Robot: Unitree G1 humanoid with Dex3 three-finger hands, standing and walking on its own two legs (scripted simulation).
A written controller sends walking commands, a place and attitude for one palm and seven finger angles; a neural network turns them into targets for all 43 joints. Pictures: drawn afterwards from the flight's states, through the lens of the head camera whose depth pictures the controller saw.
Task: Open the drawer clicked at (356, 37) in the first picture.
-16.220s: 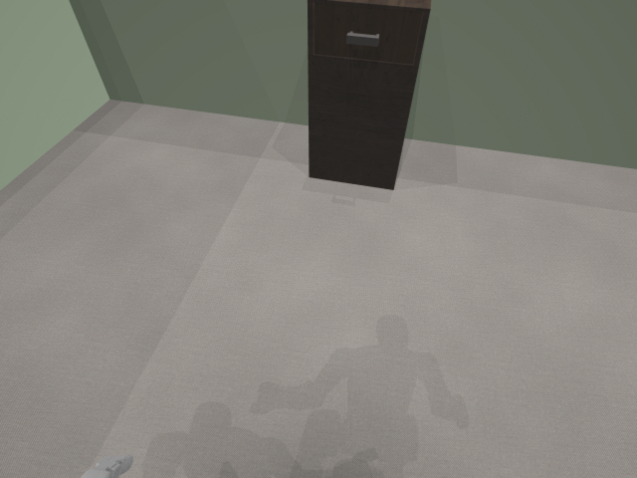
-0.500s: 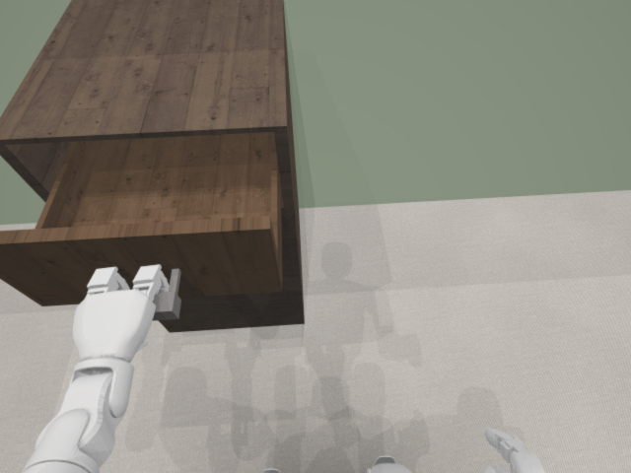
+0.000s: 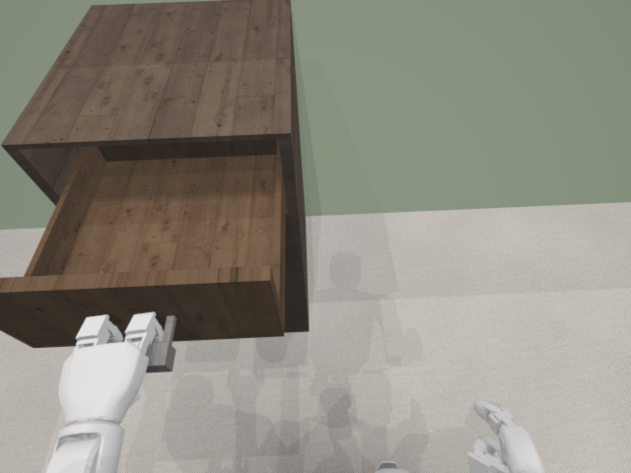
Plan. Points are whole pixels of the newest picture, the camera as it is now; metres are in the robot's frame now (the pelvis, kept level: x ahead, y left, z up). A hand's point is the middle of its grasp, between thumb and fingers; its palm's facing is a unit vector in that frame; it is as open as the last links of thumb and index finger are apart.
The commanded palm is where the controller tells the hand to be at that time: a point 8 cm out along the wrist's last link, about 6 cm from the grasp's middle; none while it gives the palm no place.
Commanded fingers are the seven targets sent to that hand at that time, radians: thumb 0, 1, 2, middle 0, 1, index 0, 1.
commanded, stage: pull the drawer open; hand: left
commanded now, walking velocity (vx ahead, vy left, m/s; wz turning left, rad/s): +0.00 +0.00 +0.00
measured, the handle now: (129, 341) +0.27 +0.27 -0.01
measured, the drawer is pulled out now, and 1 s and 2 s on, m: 0.24 0.30 0.30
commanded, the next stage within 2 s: open the thumb to release the handle in 0.68 s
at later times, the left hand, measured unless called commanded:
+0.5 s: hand (117, 432) +0.17 +0.25 -0.03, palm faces -0.07 -0.05 -1.00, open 6.0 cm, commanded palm +0.14 +0.25 +0.02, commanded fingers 0.00 0.90 0.90 -0.40 -1.35 -0.40 -1.35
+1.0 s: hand (119, 428) +0.18 +0.25 -0.03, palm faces +0.01 -0.04 -1.00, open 6.8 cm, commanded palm +0.15 +0.26 +0.02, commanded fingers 0.00 0.06 0.54 -0.34 -1.26 -0.34 -1.26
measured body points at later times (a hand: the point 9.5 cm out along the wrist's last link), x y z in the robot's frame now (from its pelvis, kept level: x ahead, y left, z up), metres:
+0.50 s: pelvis +0.00 -0.01 -0.01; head +0.06 -0.02 +0.44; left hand +0.17 +0.25 +0.02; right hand +0.19 -0.24 -0.11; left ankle -0.06 +0.10 -0.69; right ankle +0.01 -0.12 -0.69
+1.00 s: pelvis +0.00 -0.01 -0.02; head +0.07 -0.02 +0.43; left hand +0.17 +0.25 +0.02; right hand +0.20 -0.23 -0.13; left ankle -0.06 +0.10 -0.69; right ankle +0.01 -0.12 -0.69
